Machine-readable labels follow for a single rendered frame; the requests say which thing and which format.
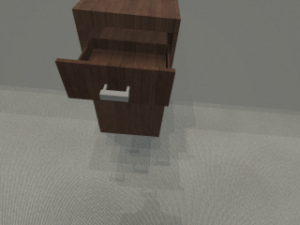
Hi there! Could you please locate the cabinet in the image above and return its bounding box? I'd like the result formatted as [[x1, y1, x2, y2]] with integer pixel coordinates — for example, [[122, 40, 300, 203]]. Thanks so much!
[[72, 0, 181, 137]]

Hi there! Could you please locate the drawer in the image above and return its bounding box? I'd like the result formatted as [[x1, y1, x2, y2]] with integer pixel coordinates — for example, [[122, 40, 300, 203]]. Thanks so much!
[[55, 37, 175, 107]]

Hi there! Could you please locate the handle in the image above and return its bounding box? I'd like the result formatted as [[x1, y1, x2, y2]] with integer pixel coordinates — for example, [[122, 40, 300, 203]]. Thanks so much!
[[99, 84, 130, 102]]

